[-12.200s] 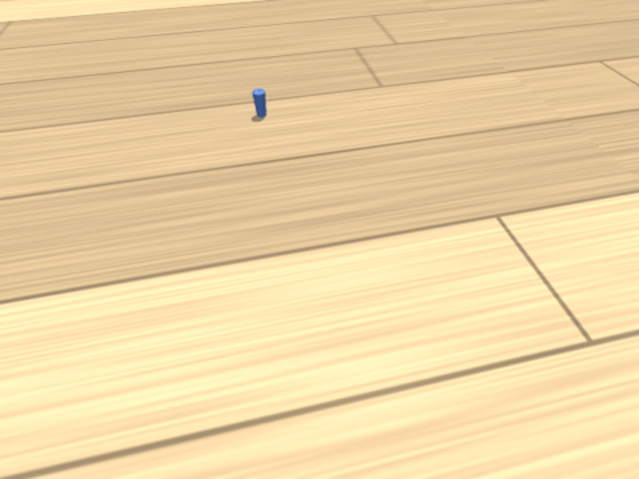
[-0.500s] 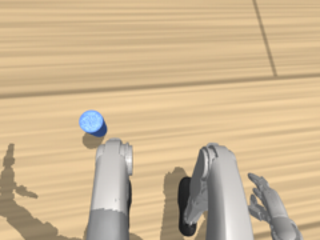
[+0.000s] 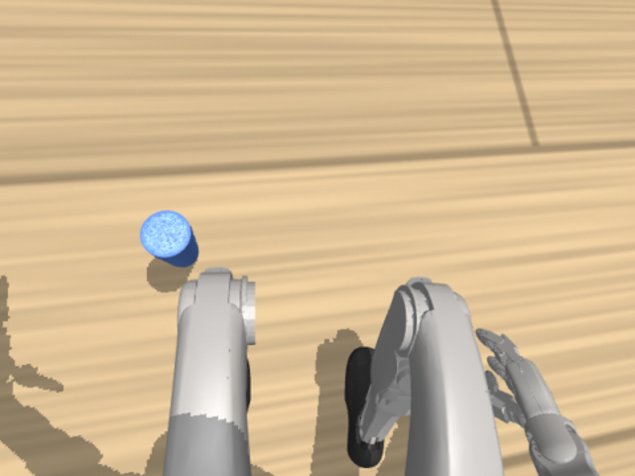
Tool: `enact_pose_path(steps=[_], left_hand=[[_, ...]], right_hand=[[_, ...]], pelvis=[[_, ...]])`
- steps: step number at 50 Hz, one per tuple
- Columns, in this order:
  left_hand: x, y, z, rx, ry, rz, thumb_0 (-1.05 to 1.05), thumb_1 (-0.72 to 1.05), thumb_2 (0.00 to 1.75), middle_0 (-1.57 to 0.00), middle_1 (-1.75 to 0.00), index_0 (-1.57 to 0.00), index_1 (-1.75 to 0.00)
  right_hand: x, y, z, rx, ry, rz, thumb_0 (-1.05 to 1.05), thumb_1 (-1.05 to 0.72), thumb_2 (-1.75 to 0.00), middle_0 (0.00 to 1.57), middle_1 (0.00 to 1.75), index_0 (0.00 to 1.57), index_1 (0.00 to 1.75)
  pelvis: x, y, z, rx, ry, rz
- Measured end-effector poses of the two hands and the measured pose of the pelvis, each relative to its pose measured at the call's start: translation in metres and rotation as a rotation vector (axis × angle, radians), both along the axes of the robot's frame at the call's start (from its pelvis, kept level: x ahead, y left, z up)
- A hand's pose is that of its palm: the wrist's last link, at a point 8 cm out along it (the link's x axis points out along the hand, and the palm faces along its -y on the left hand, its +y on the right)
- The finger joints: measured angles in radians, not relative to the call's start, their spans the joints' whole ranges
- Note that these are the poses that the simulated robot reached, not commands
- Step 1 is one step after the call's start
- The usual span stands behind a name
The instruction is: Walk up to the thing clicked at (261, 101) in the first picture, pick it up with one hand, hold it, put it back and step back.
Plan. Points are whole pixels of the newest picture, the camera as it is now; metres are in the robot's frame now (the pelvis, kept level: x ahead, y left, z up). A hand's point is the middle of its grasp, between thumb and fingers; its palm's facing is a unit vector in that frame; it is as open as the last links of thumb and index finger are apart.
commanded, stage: approach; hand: left
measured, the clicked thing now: (175, 244) +0.39 +0.26 -0.29
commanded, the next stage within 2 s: close in in 0.28 s
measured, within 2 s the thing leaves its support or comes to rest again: neither
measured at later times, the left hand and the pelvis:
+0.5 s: hand (101, 270) +0.33 +0.35 -0.23, palm faces +0.20 -0.98 +0.06, open 17.4 cm; pelvis +0.00 +0.01 -0.07, yaw -6 degrees
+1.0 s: hand (150, 262) +0.35 +0.28 -0.25, palm faces +0.23 -0.97 +0.03, open 17.4 cm; pelvis -0.02 +0.02 -0.09, yaw -8 degrees
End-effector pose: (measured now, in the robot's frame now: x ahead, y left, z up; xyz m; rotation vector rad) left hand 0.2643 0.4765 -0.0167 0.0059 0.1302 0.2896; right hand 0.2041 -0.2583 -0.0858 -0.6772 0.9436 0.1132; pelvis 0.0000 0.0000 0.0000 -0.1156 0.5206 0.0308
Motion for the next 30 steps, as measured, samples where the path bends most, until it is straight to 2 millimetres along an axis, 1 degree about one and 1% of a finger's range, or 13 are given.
enact_pose_path(steps=[8, 11, 14, 19, 23, 27, 30], left_hand=[[0.021, -0.037, -0.089, -0.05, -0.026, -0.049, -0.01, -0.58, 0.07, -0.06, -0.09, -0.04, -0.1], [0.024, -0.049, -0.12, -0.063, -0.011, -0.072, -0.01, -0.58, 0.08, -0.06, -0.09, -0.04, -0.1], [0.025, -0.057, -0.146, -0.065, 0.004, -0.092, -0.01, -0.57, 0.08, -0.06, -0.1, -0.04, -0.1], [0.023, -0.067, -0.18, -0.069, 0.016, -0.109, -0.01, -0.54, 0.09, -0.05, -0.1, -0.04, -0.1], [0.027, -0.076, -0.203, -0.084, 0.019, -0.096, -0.01, -0.53, 0.09, -0.05, -0.1, -0.04, -0.09], [0.034, -0.089, -0.222, -0.102, 0.009, -0.075, -0.01, -0.56, 0.09, -0.05, -0.11, -0.05, -0.09], [0.041, -0.101, -0.232, -0.109, -0.007, -0.063, -0.01, -0.57, 0.09, -0.04, -0.11, -0.05, -0.09]], right_hand=[[0.007, 0.003, -0.015, -0.063, 0.006, 0.083, 0.0, -0.91, -0.9, 0.2, 0.3, 0.2, 0.3], [0.009, 0.004, -0.02, -0.092, 0.016, 0.108, 0.0, -0.91, -0.9, 0.2, 0.3, 0.21, 0.3], [0.009, 0.005, -0.024, -0.123, 0.038, 0.134, 0.0, -0.91, -0.9, 0.2, 0.3, 0.21, 0.3], [0.008, 0.01, -0.028, -0.173, 0.079, 0.184, 0.0, -0.91, -0.9, 0.2, 0.3, 0.21, 0.3], [0.007, 0.016, -0.027, -0.211, 0.102, 0.23, 0.0, -0.91, -0.89, 0.21, 0.3, 0.21, 0.3], [0.007, 0.024, -0.024, -0.244, 0.115, 0.272, 0.0, -0.91, -0.89, 0.21, 0.3, 0.21, 0.3], [0.005, 0.029, -0.021, -0.266, 0.124, 0.296, 0.0, -0.9, -0.89, 0.21, 0.3, 0.21, 0.3]], pelvis=[[-0.001, 0.001, -0.033, -0.028, -0.064, -0.026], [-0.001, 0.002, -0.044, -0.041, -0.092, -0.037], [-0.001, 0.003, -0.053, -0.055, -0.118, -0.046], [-0.002, 0.006, -0.064, -0.078, -0.159, -0.057], [-0.002, 0.009, -0.071, -0.098, -0.194, -0.063], [-0.004, 0.012, -0.076, -0.12, -0.228, -0.069], [-0.005, 0.014, -0.079, -0.136, -0.252, -0.073]])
